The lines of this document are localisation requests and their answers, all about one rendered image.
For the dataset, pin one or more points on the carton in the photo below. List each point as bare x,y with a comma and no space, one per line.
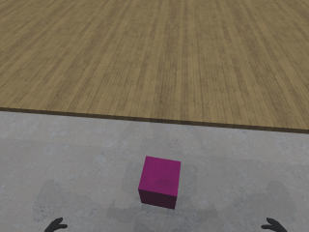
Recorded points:
159,182

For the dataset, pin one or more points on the left robot hand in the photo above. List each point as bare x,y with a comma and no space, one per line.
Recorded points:
54,225

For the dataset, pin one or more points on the right robot hand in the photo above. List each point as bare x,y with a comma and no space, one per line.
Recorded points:
275,225

